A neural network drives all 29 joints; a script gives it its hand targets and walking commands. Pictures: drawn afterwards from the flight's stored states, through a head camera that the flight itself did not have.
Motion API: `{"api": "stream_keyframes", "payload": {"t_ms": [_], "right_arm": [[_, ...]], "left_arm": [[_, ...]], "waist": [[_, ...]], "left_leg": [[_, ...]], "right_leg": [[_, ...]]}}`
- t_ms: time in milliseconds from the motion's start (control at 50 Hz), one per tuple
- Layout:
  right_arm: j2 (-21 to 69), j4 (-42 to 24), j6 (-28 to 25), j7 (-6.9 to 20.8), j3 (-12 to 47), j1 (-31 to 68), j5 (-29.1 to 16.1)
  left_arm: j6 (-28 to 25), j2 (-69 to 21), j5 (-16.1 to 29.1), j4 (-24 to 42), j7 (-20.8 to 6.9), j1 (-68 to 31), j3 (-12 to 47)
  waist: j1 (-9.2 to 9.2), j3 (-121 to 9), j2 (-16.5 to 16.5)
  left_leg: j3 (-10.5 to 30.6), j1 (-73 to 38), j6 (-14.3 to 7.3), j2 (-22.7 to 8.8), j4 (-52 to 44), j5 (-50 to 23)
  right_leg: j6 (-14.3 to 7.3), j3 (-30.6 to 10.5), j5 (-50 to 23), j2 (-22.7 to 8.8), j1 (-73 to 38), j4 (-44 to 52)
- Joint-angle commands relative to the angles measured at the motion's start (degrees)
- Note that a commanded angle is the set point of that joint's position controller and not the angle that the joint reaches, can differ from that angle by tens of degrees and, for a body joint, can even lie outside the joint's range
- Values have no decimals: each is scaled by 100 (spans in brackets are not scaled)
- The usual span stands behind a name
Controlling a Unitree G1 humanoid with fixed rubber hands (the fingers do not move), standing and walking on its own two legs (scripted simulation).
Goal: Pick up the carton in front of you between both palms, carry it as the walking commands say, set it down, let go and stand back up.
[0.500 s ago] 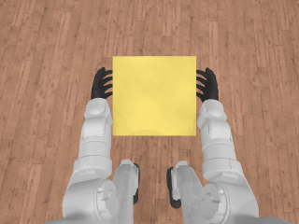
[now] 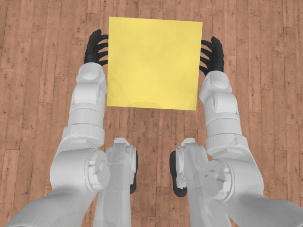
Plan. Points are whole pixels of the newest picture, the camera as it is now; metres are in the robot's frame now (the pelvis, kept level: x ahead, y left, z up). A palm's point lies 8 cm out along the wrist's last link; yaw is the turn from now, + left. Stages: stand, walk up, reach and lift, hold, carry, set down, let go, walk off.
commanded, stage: set down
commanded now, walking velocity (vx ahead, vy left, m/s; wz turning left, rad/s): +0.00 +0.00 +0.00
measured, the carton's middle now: (153, 71) +0.50 +0.02 -0.19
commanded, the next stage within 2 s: none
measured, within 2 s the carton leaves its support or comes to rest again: rests again in 1.12 s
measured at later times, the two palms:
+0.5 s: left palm (104, 68) +0.52 +0.17 -0.25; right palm (193, 79) +0.49 -0.12 -0.24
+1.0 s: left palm (107, 66) +0.54 +0.17 -0.29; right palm (191, 78) +0.51 -0.13 -0.29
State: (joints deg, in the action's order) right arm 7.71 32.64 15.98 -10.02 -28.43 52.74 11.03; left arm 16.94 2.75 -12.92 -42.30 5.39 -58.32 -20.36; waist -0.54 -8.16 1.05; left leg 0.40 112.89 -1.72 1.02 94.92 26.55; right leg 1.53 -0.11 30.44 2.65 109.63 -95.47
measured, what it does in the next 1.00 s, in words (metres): lowers itself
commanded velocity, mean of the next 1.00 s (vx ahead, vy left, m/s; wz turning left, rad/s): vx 0.00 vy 0.00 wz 0.00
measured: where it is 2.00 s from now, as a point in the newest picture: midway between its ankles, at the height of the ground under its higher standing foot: (154, 179)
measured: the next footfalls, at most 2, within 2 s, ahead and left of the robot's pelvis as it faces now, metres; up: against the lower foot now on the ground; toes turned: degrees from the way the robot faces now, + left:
none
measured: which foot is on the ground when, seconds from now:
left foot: down 0.00-1.00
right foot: down 0.00-1.00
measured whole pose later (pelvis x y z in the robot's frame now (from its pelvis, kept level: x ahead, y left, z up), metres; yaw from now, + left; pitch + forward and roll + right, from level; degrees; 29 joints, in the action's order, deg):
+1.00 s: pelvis -0.02 +0.00 -0.15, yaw -2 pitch +38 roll -5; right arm -2.5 48.5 13.2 -10.2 -26.4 76.2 1.5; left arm 13.3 20.0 -3.9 -64.2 1.4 -86.9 -9.9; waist -0.7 14.8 2.5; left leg 1.8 133.1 -1.8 0.8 124.7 30.1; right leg 3.3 1.3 35.2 5.8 128.3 -124.6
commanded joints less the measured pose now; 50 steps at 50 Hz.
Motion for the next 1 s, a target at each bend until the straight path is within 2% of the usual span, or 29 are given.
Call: {"api": "stream_keyframes", "payload": {"t_ms": [0, 260, 420, 540, 620, 660, 720, 760, 880, 980], "right_arm": [[4875, 90, -172, 1549, 3328, 4159, -795], [4254, 152, -316, 1369, 2927, 5115, -871], [3858, 134, -427, 1293, 2943, 5727, -1147], [3569, 135, -532, 1234, 3078, 6137, -1442], [3532, -113, -617, 1165, 3368, 6371, -1786], [3629, -14, -632, 1188, 3357, 6370, -1910], [3711, 211, -602, 1282, 3238, 6285, -1895], [3718, 385, -571, 1342, 3130, 6204, -1797], [3622, 828, -500, 1417, 2713, 6121, -1545], [3524, 1141, -432, 1462, 2366, 5903, -1324]], "left_arm": [[-233, -5245, 849, 31, -1607, -3446, 2770], [-328, -4566, 992, -447, -1569, -4357, 2589], [-426, -4107, 1261, -704, -1574, -4867, 2717], [-545, -3733, 1586, -839, -1565, -5259, 2909], [-640, -3635, 1984, -512, -1527, -5715, 3248], [-602, -3653, 1951, -714, -1511, -5489, 3232], [-568, -3901, 1882, -950, -1569, -5134, 3084], [-555, -3948, 1807, -1104, -1629, -5083, 2955], [-536, -3673, 1500, -1596, -1799, -5032, 2497], [-495, -3466, 1286, -1924, -1929, -4863, 2180]], "waist": [[66, -6180, -401], [-23, -5902, -616], [-37, -5739, -670], [-40, -5574, -675], [-14, -6133, -746], [68, -6010, -858], [30, -5600, -816], [19, -5163, -740], [130, -4006, -509], [166, -3416, -392]], "left_leg": [[33, -4142, 207, 769, -484, -1831], [1, -3356, 217, 670, 447, -1615], [25, -3217, 199, 561, 1071, -1681], [61, -3224, 177, 474, 1555, -1891], [62, -3670, 178, 435, 1853, -2337], [71, -3730, 159, 431, 1924, -2501], [158, -3683, 127, 413, 2053, -2794], [163, -3355, 117, 416, 2080, -2625], [8, -2053, 48, 417, 2035, -1501], [-11, -1595, -17, 389, 2021, -1105]], "right_leg": [[83, 281, -1515, 826, -2100, 495], [80, 423, -1228, 787, -1217, -479], [96, 497, -1222, 706, -1033, -1103], [110, 519, -1370, 645, -983, -1565], [99, 541, -1713, 632, -1223, -1840], [96, 545, -1779, 653, -1040, -1942], [107, 551, -1797, 666, -507, -2022], [100, 541, -1665, 666, -305, -2025], [66, 517, -1096, 690, -366, -2013], [49, 511, -838, 694, -194, -1999]]}}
